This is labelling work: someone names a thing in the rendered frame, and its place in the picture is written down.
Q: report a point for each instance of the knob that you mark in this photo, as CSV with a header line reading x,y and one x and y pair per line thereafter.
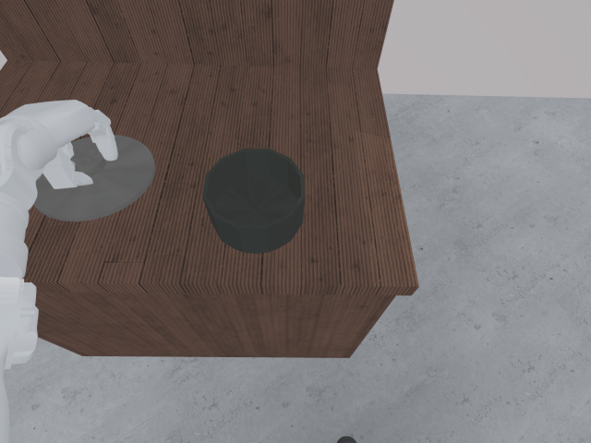
x,y
89,162

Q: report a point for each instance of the robot left forearm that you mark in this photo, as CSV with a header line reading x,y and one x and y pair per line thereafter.
x,y
26,146

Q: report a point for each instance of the left robot upper arm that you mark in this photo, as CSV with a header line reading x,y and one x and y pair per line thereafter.
x,y
18,334

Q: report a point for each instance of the table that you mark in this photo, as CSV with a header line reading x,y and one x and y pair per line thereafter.
x,y
194,81

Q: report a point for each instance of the pot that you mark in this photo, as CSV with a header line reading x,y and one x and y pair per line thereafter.
x,y
255,199

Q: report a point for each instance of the lid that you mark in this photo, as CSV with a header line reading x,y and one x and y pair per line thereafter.
x,y
120,183

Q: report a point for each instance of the robot left hand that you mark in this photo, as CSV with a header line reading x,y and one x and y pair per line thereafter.
x,y
68,120

